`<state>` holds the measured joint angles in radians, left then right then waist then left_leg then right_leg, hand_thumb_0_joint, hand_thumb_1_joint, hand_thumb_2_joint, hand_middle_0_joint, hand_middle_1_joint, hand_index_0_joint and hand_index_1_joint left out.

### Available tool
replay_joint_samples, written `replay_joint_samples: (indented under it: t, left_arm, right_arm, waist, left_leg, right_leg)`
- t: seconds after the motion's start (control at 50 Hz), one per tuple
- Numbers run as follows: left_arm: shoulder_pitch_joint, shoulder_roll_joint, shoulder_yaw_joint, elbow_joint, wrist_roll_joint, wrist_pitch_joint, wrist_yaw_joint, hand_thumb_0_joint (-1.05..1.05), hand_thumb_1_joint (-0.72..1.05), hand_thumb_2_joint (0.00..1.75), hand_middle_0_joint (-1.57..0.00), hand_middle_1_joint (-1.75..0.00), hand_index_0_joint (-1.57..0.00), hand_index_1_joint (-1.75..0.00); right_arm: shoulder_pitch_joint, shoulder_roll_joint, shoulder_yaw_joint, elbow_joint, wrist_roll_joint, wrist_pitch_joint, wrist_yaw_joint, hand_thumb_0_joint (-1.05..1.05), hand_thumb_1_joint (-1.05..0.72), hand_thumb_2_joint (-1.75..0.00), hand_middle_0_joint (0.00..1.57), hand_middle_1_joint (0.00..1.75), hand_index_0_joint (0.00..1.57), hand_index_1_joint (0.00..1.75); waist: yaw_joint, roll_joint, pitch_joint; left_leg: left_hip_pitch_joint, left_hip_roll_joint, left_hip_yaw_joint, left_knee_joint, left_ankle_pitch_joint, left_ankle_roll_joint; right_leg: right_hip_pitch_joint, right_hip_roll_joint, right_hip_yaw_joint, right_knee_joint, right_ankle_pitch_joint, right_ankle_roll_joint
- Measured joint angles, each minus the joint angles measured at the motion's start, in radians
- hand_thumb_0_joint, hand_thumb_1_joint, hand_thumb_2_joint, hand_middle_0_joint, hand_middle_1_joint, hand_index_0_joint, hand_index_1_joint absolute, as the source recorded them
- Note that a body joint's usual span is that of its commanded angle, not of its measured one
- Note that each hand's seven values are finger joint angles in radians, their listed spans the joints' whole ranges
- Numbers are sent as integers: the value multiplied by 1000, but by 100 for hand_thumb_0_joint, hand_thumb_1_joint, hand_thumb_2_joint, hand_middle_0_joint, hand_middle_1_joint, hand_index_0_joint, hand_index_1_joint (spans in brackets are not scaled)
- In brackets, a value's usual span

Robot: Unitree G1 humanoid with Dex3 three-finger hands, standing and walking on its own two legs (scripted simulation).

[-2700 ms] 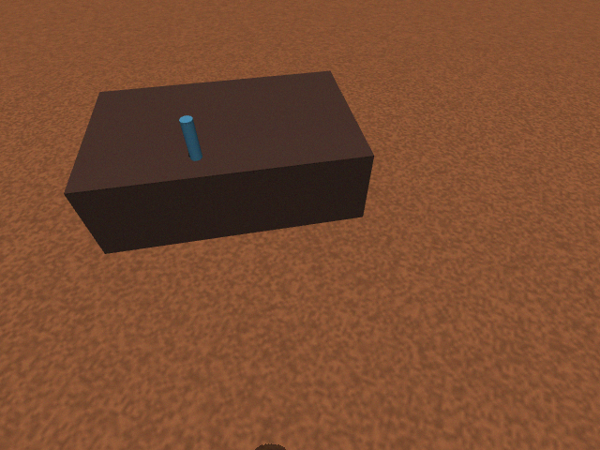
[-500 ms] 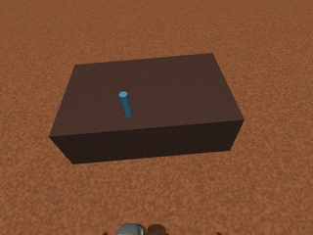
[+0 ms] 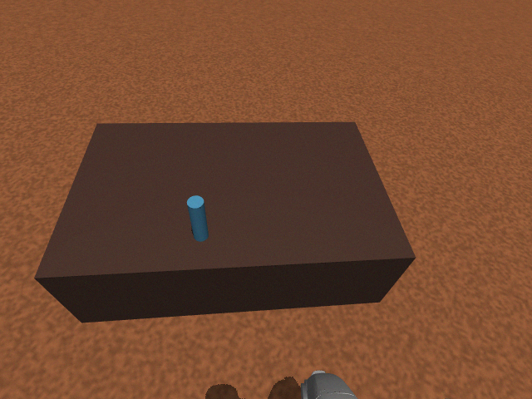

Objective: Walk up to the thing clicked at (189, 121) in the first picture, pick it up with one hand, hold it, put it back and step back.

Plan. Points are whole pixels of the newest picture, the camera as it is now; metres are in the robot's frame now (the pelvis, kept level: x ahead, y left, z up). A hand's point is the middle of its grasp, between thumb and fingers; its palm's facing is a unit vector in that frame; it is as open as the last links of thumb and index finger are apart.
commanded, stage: walk up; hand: left
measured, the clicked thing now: (198, 219) +0.66 +0.19 -0.33
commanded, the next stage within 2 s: none
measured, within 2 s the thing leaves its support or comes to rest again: neither
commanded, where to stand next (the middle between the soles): +0.21 -0.03 m, yaw +0 degrees
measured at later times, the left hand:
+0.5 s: hand (134, 375) +0.19 +0.22 -0.12, palm faces -0.03 -0.90 -0.44, open 7.4 cm
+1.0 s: hand (125, 392) +0.17 +0.24 -0.15, palm faces -0.02 -0.90 -0.43, open 7.4 cm
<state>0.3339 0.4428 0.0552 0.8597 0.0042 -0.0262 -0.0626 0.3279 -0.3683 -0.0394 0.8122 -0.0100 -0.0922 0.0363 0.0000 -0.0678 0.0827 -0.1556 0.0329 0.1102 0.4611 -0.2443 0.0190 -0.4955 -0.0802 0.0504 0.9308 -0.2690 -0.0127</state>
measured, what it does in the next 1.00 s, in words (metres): walks ahead: right foot, then left foot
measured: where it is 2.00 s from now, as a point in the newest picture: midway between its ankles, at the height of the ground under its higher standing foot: outside the picture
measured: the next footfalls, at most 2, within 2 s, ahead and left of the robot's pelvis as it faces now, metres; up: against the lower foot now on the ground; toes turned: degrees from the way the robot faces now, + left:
right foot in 0.18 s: +0.19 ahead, -0.16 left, +0.00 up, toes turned -4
left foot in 0.60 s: +0.26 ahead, +0.08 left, +0.00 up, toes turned -1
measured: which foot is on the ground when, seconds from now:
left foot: down 0.00-0.20, up 0.22-0.58, down 0.60-1.00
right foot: up 0.00-0.16, down 0.18-0.64, up 0.66-0.86, down 0.88-1.00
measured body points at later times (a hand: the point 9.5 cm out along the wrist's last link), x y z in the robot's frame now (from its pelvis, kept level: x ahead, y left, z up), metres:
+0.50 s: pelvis +0.14 -0.05 +0.00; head +0.17 -0.09 +0.44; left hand +0.19 +0.26 -0.09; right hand +0.21 -0.37 -0.14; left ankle +0.23 +0.10 -0.69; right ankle +0.15 -0.16 -0.74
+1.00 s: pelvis +0.14 -0.04 -0.01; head +0.14 -0.05 +0.44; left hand +0.17 +0.28 -0.13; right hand +0.26 -0.34 -0.14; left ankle +0.22 +0.07 -0.73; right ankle +0.12 -0.16 -0.74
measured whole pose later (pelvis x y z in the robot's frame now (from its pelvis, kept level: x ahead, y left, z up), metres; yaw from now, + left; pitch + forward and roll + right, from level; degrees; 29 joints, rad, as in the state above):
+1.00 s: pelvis +0.14 -0.04 -0.01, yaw -1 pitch -3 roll -1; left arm 0.27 0.38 0.02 1.00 0.03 -0.03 0.01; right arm 0.12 -0.37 -0.04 0.93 -0.02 0.04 0.02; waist 0.03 0.05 0.06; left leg -0.39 0.01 0.00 0.67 -0.33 0.02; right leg -0.21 0.00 -0.01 0.62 -0.36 -0.01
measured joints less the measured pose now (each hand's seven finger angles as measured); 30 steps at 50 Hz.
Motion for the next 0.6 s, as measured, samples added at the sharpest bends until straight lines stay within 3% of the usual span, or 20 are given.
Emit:
replay_joint_samples:
  t: [0.08, 0.16, 0.18, 0.22, 0.28, 0.32, 0.46, 0.54, 0.6]
  left_arm:
    - [-20, -13, 4, 4, 7, 0, -15, 0, 90, 90, -20, -30, -20, -30]
    - [-33, -20, 8, 6, 11, -17, -21, 0, 90, 90, -20, -30, -20, -30]
    - [-38, -26, 11, 8, 13, -26, -17, 0, 90, 90, -20, -30, -20, -30]
    - [-48, -41, 11, -1, 19, -47, -6, 0, 90, 90, -20, -30, -20, -30]
    - [-44, -52, 2, -23, 7, -62, 7, 0, 90, 90, -20, -30, -20, -30]
    - [-31, -65, -8, -28, -3, -65, 17, 0, 90, 90, -20, -30, -20, -30]
    - [-2, -68, -28, -23, 2, -56, 49, 0, 90, 90, -20, -30, -21, -30]
    - [-34, -61, -32, -22, 6, -41, 61, 0, 90, 90, -20, -30, -21, -30]
    - [-61, -50, -38, -22, -4, -24, 66, 0, 90, 90, -20, -30, -21, -30]
  right_arm:
    - [23, -27, -10, 2, -4, 8, 3, 0, -90, -90, 21, 30, 20, 30]
    - [41, -55, -20, 5, -4, 25, 5, 0, -90, -90, 21, 30, 20, 30]
    - [42, -65, -22, 8, -5, 32, 3, 0, -90, -90, 21, 30, 20, 30]
    - [36, -74, -27, 23, -5, 48, -4, 0, -90, -90, 20, 30, 20, 30]
    - [17, -64, -13, 44, -3, 65, -9, 1, -91, -90, 20, 30, 20, 30]
    - [0, -65, -9, 48, 6, 66, -8, 1, -91, -90, 20, 30, 20, 30]
    - [-55, -56, -15, 35, 9, 80, -9, 0, -91, -90, 20, 30, 20, 30]
    - [-83, -37, -10, 60, 6, 86, -17, 0, -91, -90, 20, 30, 20, 30]
    - [-95, -24, -8, 76, -1, 90, -19, 0, -91, -90, 20, 30, 20, 30]
  waist:
    - [-11, 24, -4]
    - [-21, 54, -18]
    - [-20, 78, -18]
    - [-19, 131, -7]
    - [10, 124, -1]
    - [20, 133, 3]
    - [21, 146, 28]
    - [25, 131, 50]
    - [26, 108, 49]
  left_leg:
    - [42, 1, 11, -2, -42, -12]
    - [44, 13, 13, 79, -131, -35]
    - [34, 33, 7, 126, -168, -33]
    - [-26, 63, -50, 301, -217, 4]
    - [-148, 5, -92, 565, -240, 7]
    - [-217, -10, -111, 626, -196, 5]
    - [-342, -1, -171, 492, -54, -23]
    - [-305, 5, -137, 303, -2, -25]
    - [-232, -9, -104, 183, 57, -7]
  right_leg:
    - [16, -25, -39, -176, 56, 4]
    - [96, -11, -65, -307, 76, -9]
    - [113, 7, -75, -311, 77, -2]
    - [125, 40, -109, -270, 32, -2]
    - [158, 32, -99, -272, 1, -14]
    - [203, 35, -98, -329, 15, -13]
    - [294, 60, -107, -434, 28, -18]
    - [289, 66, -124, -389, -12, -13]
    - [257, 57, -136, -294, -76, -1]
